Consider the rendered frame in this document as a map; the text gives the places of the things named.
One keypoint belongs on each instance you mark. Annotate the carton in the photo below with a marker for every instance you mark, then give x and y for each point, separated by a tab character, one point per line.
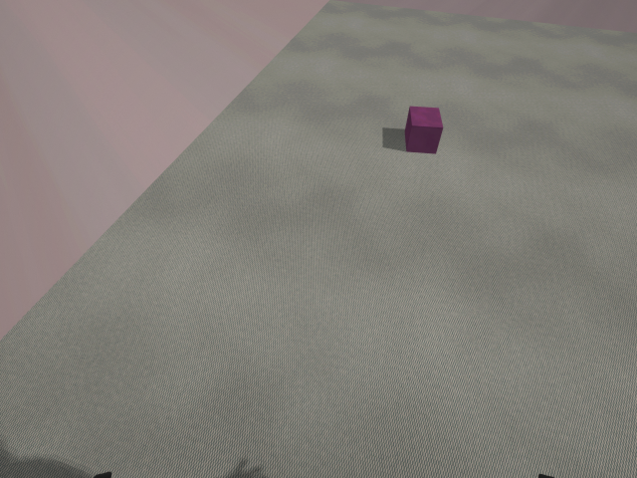
423	130

